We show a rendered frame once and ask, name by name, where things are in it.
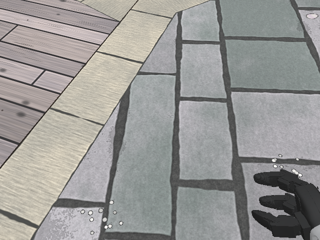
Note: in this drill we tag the right robot hand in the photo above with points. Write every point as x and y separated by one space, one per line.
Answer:
303 208

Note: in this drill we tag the right robot forearm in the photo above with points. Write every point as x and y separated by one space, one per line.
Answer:
315 233

